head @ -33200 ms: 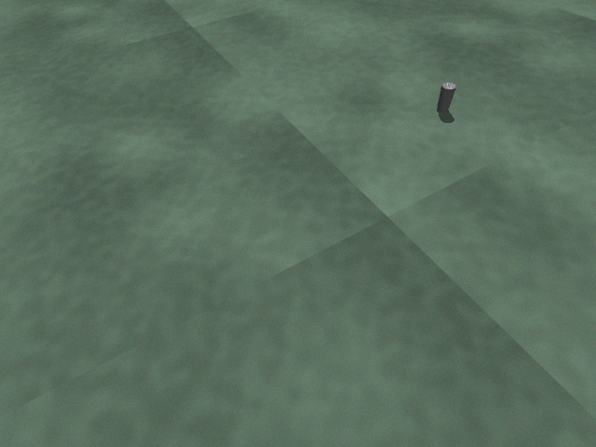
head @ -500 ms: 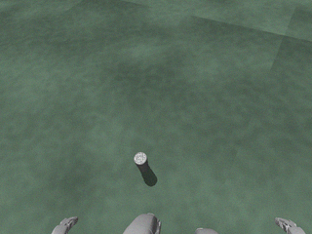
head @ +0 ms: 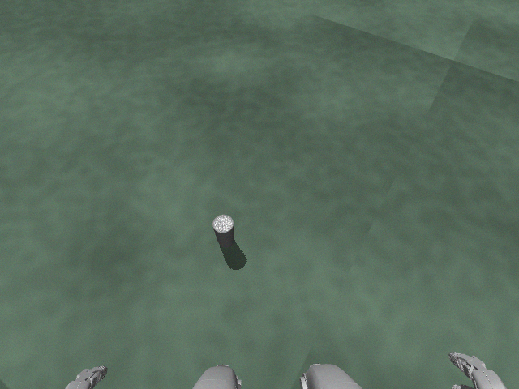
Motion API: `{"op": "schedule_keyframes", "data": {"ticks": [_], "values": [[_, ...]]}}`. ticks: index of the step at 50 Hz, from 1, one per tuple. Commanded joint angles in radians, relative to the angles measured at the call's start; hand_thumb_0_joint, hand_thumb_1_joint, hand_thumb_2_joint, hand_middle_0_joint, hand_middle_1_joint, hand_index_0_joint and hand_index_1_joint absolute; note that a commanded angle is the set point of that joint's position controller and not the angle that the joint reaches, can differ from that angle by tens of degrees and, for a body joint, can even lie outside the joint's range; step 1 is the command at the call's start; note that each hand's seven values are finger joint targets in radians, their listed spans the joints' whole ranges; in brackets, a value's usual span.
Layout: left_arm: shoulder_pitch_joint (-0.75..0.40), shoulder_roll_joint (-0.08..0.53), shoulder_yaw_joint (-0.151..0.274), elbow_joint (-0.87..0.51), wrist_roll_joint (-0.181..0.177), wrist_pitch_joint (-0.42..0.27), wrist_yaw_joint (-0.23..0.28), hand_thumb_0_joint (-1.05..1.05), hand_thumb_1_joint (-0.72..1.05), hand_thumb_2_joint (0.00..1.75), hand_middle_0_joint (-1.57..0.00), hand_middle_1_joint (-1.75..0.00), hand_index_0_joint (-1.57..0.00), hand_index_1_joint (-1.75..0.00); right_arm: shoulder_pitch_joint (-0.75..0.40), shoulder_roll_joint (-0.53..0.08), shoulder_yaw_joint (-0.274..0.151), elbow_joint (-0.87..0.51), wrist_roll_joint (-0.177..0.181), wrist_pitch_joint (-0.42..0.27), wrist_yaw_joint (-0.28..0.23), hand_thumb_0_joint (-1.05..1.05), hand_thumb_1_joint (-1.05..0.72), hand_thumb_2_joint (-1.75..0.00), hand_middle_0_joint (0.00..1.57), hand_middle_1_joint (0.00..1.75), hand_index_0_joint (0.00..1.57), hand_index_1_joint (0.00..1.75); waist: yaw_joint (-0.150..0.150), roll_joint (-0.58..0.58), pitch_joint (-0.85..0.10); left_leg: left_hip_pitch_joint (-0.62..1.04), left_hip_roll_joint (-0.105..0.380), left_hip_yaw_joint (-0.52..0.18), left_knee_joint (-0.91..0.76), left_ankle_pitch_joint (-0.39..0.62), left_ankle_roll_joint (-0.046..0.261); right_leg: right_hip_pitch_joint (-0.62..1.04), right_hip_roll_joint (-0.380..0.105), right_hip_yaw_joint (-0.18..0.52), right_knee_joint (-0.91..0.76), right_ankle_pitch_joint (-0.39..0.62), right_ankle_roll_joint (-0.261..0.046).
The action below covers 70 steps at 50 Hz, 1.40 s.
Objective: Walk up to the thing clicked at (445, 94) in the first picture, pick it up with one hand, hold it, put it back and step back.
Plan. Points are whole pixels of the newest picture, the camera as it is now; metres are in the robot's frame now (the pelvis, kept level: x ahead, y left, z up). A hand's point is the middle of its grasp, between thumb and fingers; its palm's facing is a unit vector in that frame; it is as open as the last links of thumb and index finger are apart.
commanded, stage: step back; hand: left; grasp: from the side
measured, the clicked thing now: (224, 232) +0.68 +0.19 -0.69
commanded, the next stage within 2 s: none
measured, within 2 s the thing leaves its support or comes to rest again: neither
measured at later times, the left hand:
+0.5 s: hand out of the picture -0.04 +0.24 -0.15, palm faces +0.06 -0.91 -0.41, open 7.4 cm
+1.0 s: hand out of the picture -0.30 +0.19 -0.14, palm faces +0.01 -0.90 -0.44, open 7.4 cm
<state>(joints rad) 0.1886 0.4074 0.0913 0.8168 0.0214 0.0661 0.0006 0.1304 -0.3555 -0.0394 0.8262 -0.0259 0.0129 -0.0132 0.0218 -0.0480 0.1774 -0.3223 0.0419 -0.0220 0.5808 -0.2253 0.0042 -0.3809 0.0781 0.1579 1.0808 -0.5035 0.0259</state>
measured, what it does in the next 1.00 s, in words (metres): walks backwards: right foot, then left foot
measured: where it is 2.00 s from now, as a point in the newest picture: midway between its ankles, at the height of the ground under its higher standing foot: outside the picture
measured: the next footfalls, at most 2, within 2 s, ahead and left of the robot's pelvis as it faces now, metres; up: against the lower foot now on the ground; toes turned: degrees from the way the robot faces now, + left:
right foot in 0.10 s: -0.02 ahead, -0.15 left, +0.00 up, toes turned +2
left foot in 0.46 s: -0.14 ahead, +0.08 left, +0.00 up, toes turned +2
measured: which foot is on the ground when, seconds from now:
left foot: down 0.00-0.14, up 0.16-0.44, down 0.46-0.86, up 0.88-1.00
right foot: up 0.00-0.08, down 0.10-0.48, up 0.50-0.82, down 0.84-1.00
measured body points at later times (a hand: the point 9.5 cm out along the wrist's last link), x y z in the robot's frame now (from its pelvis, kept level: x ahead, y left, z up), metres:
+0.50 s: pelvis -0.17 -0.03 -0.02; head -0.10 -0.02 +0.43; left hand -0.04 +0.29 -0.12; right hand -0.08 -0.34 -0.14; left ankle -0.18 +0.08 -0.73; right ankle -0.06 -0.15 -0.73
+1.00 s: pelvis -0.34 -0.09 +0.00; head -0.30 -0.11 +0.44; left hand -0.30 +0.23 -0.11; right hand -0.20 -0.40 -0.13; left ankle -0.32 +0.08 -0.65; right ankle -0.32 -0.20 -0.73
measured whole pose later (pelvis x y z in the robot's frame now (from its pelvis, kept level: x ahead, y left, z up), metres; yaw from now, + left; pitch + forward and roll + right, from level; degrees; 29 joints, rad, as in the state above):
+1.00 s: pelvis -0.34 -0.09 +0.00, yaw +1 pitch -2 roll +2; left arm 0.24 0.35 0.05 0.90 0.05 0.03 0.00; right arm 0.12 -0.41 -0.05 0.85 0.00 0.08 -0.01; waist 0.05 0.03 0.12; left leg -0.53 -0.11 -0.16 1.15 -0.45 -0.01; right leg -0.29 -0.03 0.05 0.65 -0.33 -0.02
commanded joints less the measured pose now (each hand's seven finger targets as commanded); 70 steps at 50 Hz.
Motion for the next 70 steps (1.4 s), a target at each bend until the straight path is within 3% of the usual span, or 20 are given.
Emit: {"op": "schedule_keyframes", "data": {"ticks": [1, 5, 7, 8, 12, 18, 21, 23, 26, 30, 36, 41, 45, 49, 54, 59, 61, 62, 65, 70], "values": [[0.032, 0.144, 0.045, -0.071, -0.002, -0.036, 0.010, 0.00, 0.90, 0.90, -0.20, -0.30, -0.20, -0.30, 0.008, -0.287, -0.089, -0.094, -0.006, -0.008, -0.018, 0.00, -0.90, -0.90, 0.20, 0.30, 0.20, 0.30, -0.031, 0.266, -0.244, 0.219, 0.210, -0.176, -0.061, 0.396, 0.227, 0.022, -0.070, -0.083, -0.316, 0.008, -0.005], [0.140, 0.162, 0.055, -0.002, 0.015, -0.051, 0.006, 0.00, 0.90, 0.90, -0.20, -0.30, -0.20, -0.30, -0.034, -0.271, -0.079, -0.107, 0.017, 0.020, -0.010, 0.00, -0.90, -0.90, 0.20, 0.30, 0.20, 0.30, 0.012, 0.204, -0.281, 0.005, 0.102, -0.125, 0.060, 0.157, 0.109, 0.284, -0.069, -0.103, -0.656, 0.309, -0.061], [0.059, 0.335, 0.092, -0.050, 0.022, -0.047, 0.003, 0.00, 0.90, 0.90, -0.20, -0.30, -0.20, -0.30, -0.072, -0.201, -0.069, -0.135, 0.025, 0.023, -0.026, 0.00, -0.90, -0.90, 0.20, 0.30, 0.20, 0.30, 0.039, -0.208, -0.184, -0.201, -0.158, -0.067, 0.432, -0.366, 0.001, 0.061, -0.430, 0.367, -0.777, 0.254, -0.279], [-0.033, 0.375, 0.097, -0.089, 0.025, -0.052, 0.011, 0.00, 0.90, 0.90, -0.20, -0.30, -0.20, -0.30, -0.055, -0.251, -0.091, -0.120, 0.021, 0.027, -0.036, 0.00, -0.90, -0.90, 0.20, 0.30, 0.20, 0.30, 0.031, -0.259, -0.113, -0.135, -0.107, -0.150, 0.624, -0.398, -0.010, -0.135, -0.523, 0.500, -0.842, 0.205, -0.352], [-0.150, 0.208, 0.065, -0.109, 0.021, -0.054, 0.020, 0.00, 0.90, 0.90, -0.20, -0.30, -0.20, -0.30, 0.071, -0.217, -0.065, -0.038, 0.034, 0.016, -0.024, 0.00, -0.90, -0.90, 0.20, 0.30, 0.20, 0.30, -0.056, -0.114, -0.110, -0.155, -0.173, -0.137, 0.670, -0.229, -0.007, 0.004, -0.270, 0.041, -0.668, 0.457, -0.205], [0.026, 0.177, 0.055, -0.098, 0.025, -0.043, 0.038, 0.00, 0.90, 0.90, -0.20, -0.30, -0.20, -0.30, 0.026, -0.189, -0.047, -0.063, 0.016, -0.004, -0.027, 0.00, -0.90, -0.90, 0.20, 0.30, 0.20, 0.30, 0.053, -0.160, -0.211, -0.223, -0.111, -0.058, 0.298, -0.325, -0.030, 0.394, -0.307, 0.077, -0.573, 0.701, -0.240], [-0.046, 0.201, 0.052, -0.123, 0.006, -0.033, 0.040, 0.00, 0.90, 0.90, -0.20, -0.30, -0.20, -0.30, 0.142, -0.195, -0.056, -0.029, 0.006, -0.012, -0.022, 0.00, -0.90, -0.90, 0.20, 0.30, 0.20, 0.30, -0.005, -0.181, -0.301, -0.043, -0.049, -0.018, -0.022, -0.188, 0.005, 0.383, -0.333, 0.071, -0.470, 0.763, -0.210], [-0.064, 0.177, 0.030, -0.139, -0.004, -0.014, 0.029, 0.00, 0.90, 0.90, -0.20, -0.30, -0.20, -0.30, 0.169, -0.217, -0.074, -0.004, -0.004, -0.013, -0.020, 0.00, -0.90, -0.90, 0.20, 0.30, 0.20, 0.30, -0.021, -0.081, -0.286, 0.122, -0.037, -0.055, -0.205, 0.096, 0.025, 0.198, -0.261, 0.020, -0.396, 0.578, -0.138], [-0.101, 0.174, 0.042, -0.143, 0.000, -0.007, 0.046, 0.00, 0.90, 0.90, -0.20, -0.30, -0.20, -0.30, 0.074, -0.418, -0.110, -0.057, -0.022, -0.005, -0.008, 0.00, -0.90, -0.90, 0.20, 0.30, 0.20, 0.30, -0.066, 0.290, -0.225, 0.018, 0.385, -0.540, -0.243, 0.338, 0.304, -0.063, -0.007, -0.011, 0.063, -0.202, -0.037], [-0.011, 0.175, 0.044, -0.071, -0.017, -0.007, 0.027, 0.00, 0.90, 0.90, -0.20, -0.30, -0.20, -0.30, -0.058, -0.262, -0.067, -0.072, -0.019, -0.013, -0.022, 0.00, -0.90, -0.90, 0.20, 0.30, 0.20, 0.30, 0.032, 0.165, -0.148, 0.022, 0.190, -0.206, -0.184, 0.357, 0.204, -0.104, 0.036, 0.039, 0.246, 0.012, -0.043], [-0.011, 0.143, 0.024, -0.067, -0.001, -0.038, 0.021, 0.00, 0.90, 0.90, -0.20, -0.30, -0.20, -0.30, 0.027, -0.249, -0.075, -0.070, -0.008, 0.005, -0.016, 0.00, -0.90, -0.90, 0.20, 0.30, 0.20, 0.30, -0.032, 0.240, -0.212, 0.265, 0.204, -0.179, -0.083, 0.441, 0.251, -0.077, -0.048, -0.060, -0.166, -0.033, 0.010], [0.132, 0.142, 0.024, 0.031, 0.005, -0.056, 0.021, 0.00, 0.90, 0.90, -0.20, -0.30, -0.20, -0.30, -0.039, -0.289, -0.076, -0.082, 0.005, 0.046, -0.002, 0.00, -0.90, -0.90, 0.20, 0.30, 0.20, 0.30, 0.017, 0.255, -0.300, 0.116, 0.147, -0.126, 0.018, 0.227, 0.157, 0.219, -0.042, -0.191, -0.679, 0.254, -0.036], [-0.039, 0.378, 0.083, -0.046, 0.018, -0.064, 0.030, 0.00, 0.90, 0.90, -0.20, -0.30, -0.20, -0.30, -0.066, -0.253, -0.091, -0.105, 0.017, 0.052, -0.023, 0.00, -0.90, -0.90, 0.20, 0.30, 0.20, 0.30, 0.031, -0.195, -0.097, -0.138, -0.075, -0.201, 0.623, -0.371, -0.020, -0.194, -0.555, 0.494, -0.853, 0.139, -0.343], [-0.106, 0.215, 0.049, -0.040, 0.024, -0.076, 0.036, 0.00, 0.90, 0.90, -0.20, -0.30, -0.20, -0.30, 0.046, -0.216, -0.063, -0.020, 0.016, 0.039, -0.011, 0.00, -0.90, -0.90, 0.20, 0.30, 0.20, 0.30, -0.041, -0.043, -0.142, -0.179, -0.162, -0.161, 0.660, -0.195, -0.021, 0.037, -0.262, 0.021, -0.643, 0.349, -0.185], [0.051, 0.223, 0.064, -0.001, 0.038, -0.085, 0.027, 0.00, 0.90, 0.90, -0.20, -0.30, -0.20, -0.30, 0.000, -0.206, -0.053, -0.023, 0.000, 0.004, 0.001, 0.00, -0.90, -0.90, 0.20, 0.30, 0.20, 0.30, 0.075, -0.157, -0.206, -0.253, -0.075, -0.066, 0.260, -0.291, -0.041, 0.371, -0.295, 0.108, -0.678, -0.029, -0.206], [-0.001, 0.219, 0.039, -0.002, 0.027, -0.061, 0.011, 0.00, 0.90, 0.90, -0.20, -0.30, -0.20, -0.30, 0.149, -0.227, -0.085, 0.091, -0.014, -0.021, 0.017, 0.00, -0.90, -0.90, 0.20, 0.30, 0.20, 0.30, -0.013, -0.069, -0.162, 0.252, -0.077, 0.004, -0.243, -0.153, 0.027, -0.012, -0.252, -0.010, -0.569, -0.124, -0.136], [-0.006, 0.111, 0.004, -0.016, -0.003, -0.067, 0.010, 0.00, 0.90, 0.90, -0.20, -0.30, -0.20, -0.30, 0.133, -0.342, -0.101, 0.070, -0.032, -0.031, 0.010, 0.00, -0.90, -0.90, 0.20, 0.30, 0.20, 0.30, -0.036, 0.285, -0.133, 0.266, 0.267, -0.570, -0.400, -0.605, 0.156, -0.331, -0.061, -0.213, -0.231, -0.078, -0.033], [-0.113, 0.220, 0.036, -0.005, 0.010, -0.072, 0.011, 0.00, 0.90, 0.90, -0.20, -0.30, -0.20, -0.30, 0.089, -0.387, -0.103, 0.062, -0.018, -0.031, 0.015, 0.00, -0.90, -0.90, 0.20, 0.30, 0.20, 0.30, -0.069, 0.204, -0.028, -0.037, 0.337, -0.641, -0.453, -0.788, 0.251, -0.205, -0.136, -0.086, -0.169, -0.054, -0.031], [-0.025, 0.183, 0.029, 0.045, -0.007, -0.085, -0.017, 0.00, 0.90, 0.90, -0.20, -0.30, -0.20, -0.30, -0.040, -0.256, -0.062, 0.043, -0.029, -0.048, 0.013, 0.00, -0.90, -0.90, 0.20, 0.30, 0.20, 0.30, 0.014, 0.175, -0.018, -0.048, 0.152, -0.268, -0.353, -0.428, 0.153, -0.041, -0.117, -0.117, -0.231, 0.096, -0.044], [0.033, 0.167, 0.029, 0.084, 0.001, -0.094, -0.022, 0.00, 0.90, 0.90, -0.20, -0.30, -0.20, -0.30, -0.006, -0.291, -0.085, 0.051, -0.025, -0.031, 0.021, 0.00, -0.90, -0.90, 0.20, 0.30, 0.20, 0.30, -0.002, 0.264, -0.080, -0.065, 0.150, -0.199, -0.287, -0.469, 0.138, 0.148, -0.088, -0.194, -0.465, 0.111, -0.041]]}}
